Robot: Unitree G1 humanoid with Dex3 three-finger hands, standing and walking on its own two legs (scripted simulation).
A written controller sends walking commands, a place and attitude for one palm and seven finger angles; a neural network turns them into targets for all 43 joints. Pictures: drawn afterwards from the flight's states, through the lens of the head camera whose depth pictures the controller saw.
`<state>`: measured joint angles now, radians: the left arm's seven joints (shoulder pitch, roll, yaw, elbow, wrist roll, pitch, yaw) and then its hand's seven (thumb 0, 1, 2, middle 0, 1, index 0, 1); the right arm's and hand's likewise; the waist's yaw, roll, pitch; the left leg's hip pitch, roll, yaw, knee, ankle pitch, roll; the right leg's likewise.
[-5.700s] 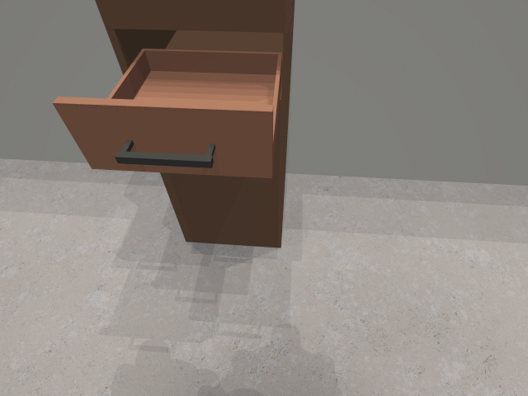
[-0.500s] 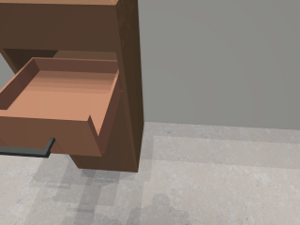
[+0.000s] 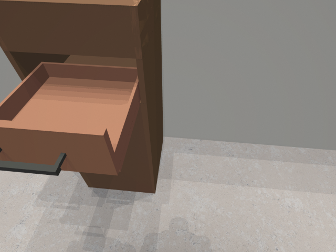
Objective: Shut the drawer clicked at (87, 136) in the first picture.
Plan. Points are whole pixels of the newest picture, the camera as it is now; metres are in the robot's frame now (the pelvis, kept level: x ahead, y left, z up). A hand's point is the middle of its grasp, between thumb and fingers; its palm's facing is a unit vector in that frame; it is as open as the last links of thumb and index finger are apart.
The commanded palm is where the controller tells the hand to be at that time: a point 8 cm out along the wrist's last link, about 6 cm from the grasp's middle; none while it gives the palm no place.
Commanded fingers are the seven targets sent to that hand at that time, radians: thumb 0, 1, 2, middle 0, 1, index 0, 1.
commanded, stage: shuffle to correct the standing spot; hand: left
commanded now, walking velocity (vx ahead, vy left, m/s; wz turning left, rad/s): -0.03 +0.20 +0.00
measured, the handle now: (24, 160) +0.28 +0.35 +0.08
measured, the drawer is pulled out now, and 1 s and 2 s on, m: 0.30 0.30 0.30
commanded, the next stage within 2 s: come to a stop and stand still in 0.32 s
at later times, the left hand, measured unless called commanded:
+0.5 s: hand out of the picture -0.01 +0.27 -0.18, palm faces +0.05 -0.96 -0.28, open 7.4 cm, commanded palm none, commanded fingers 0.00 0.90 0.90 -0.20 -0.30 -0.20 -0.30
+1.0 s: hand out of the picture +0.01 +0.28 -0.19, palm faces -0.02 -0.98 -0.19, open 7.4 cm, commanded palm none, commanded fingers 0.00 0.90 0.90 -0.20 -0.30 -0.20 -0.30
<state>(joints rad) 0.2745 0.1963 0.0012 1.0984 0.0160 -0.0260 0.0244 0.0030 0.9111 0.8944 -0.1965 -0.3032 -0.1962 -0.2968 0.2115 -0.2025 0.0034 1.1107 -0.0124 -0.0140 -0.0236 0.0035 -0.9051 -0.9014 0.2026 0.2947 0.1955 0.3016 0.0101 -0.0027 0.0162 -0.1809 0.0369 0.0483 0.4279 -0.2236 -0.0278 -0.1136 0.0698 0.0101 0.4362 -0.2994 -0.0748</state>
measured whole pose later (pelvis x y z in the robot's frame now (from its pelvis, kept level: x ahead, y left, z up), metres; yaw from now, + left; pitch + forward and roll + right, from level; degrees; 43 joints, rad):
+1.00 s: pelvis +0.00 +0.11 -0.01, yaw -2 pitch -1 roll -1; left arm 0.31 0.15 0.00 1.07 0.02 -0.01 0.05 0.01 0.92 0.89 -0.20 -0.30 -0.20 -0.30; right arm 0.30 -0.16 0.01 1.05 -0.02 -0.01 -0.03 0.01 -0.93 -0.90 0.20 0.29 0.19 0.30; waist 0.00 0.00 0.02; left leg -0.24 0.01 0.04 0.61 -0.37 0.03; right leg -0.16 -0.02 -0.04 0.55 -0.39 0.01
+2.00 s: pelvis -0.01 +0.09 +0.00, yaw -3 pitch +0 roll +0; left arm 0.29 0.18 -0.01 1.09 0.02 -0.01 0.03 0.00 0.91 0.89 -0.20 -0.30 -0.20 -0.30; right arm 0.23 -0.16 0.02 1.12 -0.01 -0.01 -0.03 0.00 -0.91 -0.90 0.20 0.29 0.19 0.30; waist 0.01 -0.03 0.03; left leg -0.18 0.01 0.05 0.47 -0.28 0.00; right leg -0.13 -0.01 -0.04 0.46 -0.32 -0.01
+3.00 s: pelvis -0.05 +0.10 -0.03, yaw -1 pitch +3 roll -1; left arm 0.60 0.25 0.23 -0.28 -0.32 -0.21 -0.30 0.02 0.91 0.90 -0.98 -1.16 -0.98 -1.15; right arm 0.29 -0.25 0.01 0.61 0.06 -0.34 -0.07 0.02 -0.90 -0.90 0.20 0.30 0.20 0.30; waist 0.04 0.04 -0.08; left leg -0.48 0.03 0.00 0.79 -0.36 0.00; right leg -0.40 0.00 -0.08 0.75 -0.41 -0.02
